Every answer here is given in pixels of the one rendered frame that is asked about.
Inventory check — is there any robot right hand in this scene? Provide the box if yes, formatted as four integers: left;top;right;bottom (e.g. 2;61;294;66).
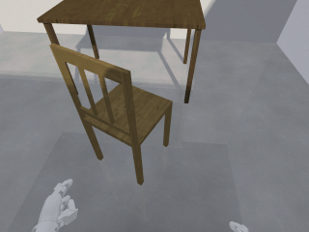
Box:
229;221;249;232

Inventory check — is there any robot left hand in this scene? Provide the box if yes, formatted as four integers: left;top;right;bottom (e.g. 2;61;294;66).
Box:
38;179;78;229

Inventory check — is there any table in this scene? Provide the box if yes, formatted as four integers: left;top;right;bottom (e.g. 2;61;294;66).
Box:
37;0;206;103

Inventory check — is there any chair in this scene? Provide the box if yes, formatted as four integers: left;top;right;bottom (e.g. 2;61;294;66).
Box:
49;43;173;186

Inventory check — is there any robot left forearm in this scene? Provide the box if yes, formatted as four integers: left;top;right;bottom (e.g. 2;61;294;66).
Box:
32;220;59;232

